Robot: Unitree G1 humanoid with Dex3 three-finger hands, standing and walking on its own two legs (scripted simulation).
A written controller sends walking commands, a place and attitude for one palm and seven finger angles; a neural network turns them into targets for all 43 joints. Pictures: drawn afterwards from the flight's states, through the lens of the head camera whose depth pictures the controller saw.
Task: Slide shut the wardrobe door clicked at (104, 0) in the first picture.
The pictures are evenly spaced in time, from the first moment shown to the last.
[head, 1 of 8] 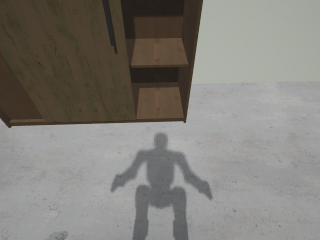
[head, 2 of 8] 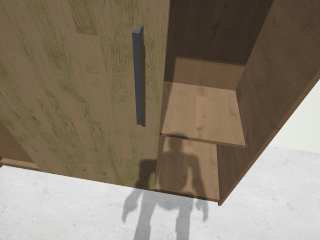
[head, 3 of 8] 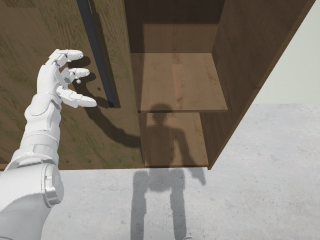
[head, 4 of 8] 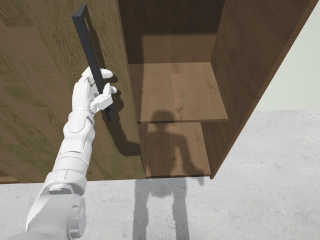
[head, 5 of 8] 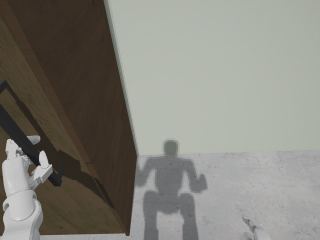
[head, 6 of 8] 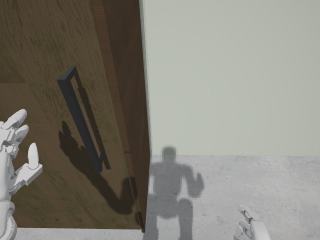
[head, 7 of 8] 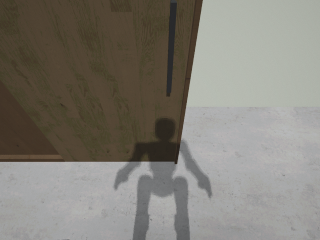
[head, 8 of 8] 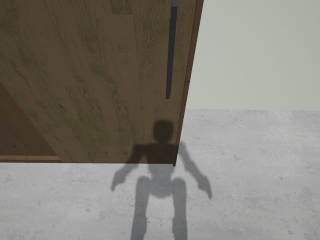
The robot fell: no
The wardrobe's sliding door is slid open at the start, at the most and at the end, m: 0.41 0.41 0.00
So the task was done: yes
